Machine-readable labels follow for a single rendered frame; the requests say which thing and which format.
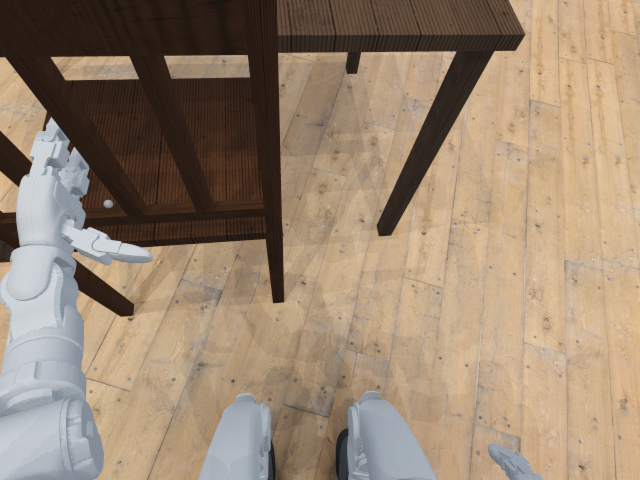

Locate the robot left upper arm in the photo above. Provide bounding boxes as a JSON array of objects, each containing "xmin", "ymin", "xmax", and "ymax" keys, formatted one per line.
[{"xmin": 0, "ymin": 398, "xmax": 104, "ymax": 480}]

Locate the robot left forearm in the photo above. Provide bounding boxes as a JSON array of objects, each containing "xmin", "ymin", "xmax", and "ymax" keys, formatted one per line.
[{"xmin": 0, "ymin": 244, "xmax": 86, "ymax": 418}]

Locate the robot left hand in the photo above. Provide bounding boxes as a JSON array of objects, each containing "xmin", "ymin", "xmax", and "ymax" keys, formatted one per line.
[{"xmin": 16, "ymin": 117, "xmax": 153, "ymax": 266}]

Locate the chair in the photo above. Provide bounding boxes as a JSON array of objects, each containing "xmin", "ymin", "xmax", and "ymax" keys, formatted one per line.
[{"xmin": 0, "ymin": 0, "xmax": 284, "ymax": 317}]

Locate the robot right hand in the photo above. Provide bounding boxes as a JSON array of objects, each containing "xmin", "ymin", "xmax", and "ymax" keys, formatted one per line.
[{"xmin": 488, "ymin": 443, "xmax": 544, "ymax": 480}]

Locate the robot right thigh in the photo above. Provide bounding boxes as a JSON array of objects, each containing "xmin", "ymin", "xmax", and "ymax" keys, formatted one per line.
[{"xmin": 348, "ymin": 399, "xmax": 438, "ymax": 480}]

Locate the robot right shin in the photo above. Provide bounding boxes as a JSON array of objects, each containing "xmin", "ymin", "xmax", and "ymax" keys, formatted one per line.
[{"xmin": 347, "ymin": 391, "xmax": 381, "ymax": 480}]

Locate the table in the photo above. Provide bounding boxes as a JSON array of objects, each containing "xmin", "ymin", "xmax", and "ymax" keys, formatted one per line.
[{"xmin": 0, "ymin": 0, "xmax": 526, "ymax": 263}]

